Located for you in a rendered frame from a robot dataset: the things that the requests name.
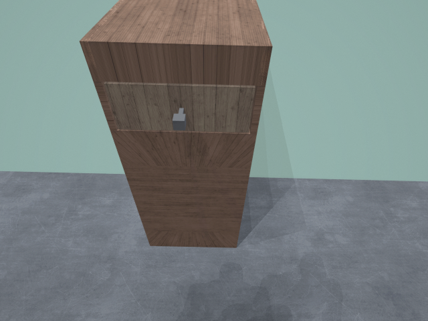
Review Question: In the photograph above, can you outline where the handle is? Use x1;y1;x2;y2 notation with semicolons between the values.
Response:
173;108;186;130

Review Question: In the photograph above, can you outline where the cabinet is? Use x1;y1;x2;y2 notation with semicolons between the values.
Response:
80;0;273;248

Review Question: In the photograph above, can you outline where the drawer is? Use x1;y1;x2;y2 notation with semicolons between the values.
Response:
104;82;255;132

